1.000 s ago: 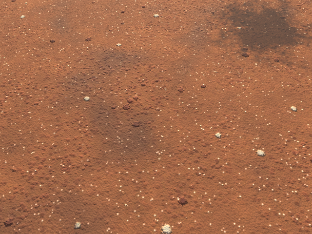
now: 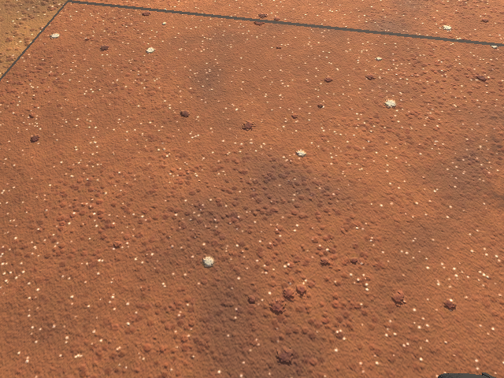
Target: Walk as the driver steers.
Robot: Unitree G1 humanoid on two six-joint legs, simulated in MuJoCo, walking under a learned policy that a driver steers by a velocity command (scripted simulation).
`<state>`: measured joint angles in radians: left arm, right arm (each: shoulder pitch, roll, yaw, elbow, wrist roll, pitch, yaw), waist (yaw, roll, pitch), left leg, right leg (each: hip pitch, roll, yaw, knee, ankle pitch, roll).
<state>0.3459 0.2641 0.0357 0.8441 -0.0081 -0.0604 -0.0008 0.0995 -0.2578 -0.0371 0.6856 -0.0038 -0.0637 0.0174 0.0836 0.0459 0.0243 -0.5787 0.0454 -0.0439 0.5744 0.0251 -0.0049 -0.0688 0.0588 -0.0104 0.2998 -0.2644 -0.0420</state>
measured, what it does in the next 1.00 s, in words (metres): walks ahead: left foot, then right foot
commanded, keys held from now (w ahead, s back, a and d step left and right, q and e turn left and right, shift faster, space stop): no key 1.00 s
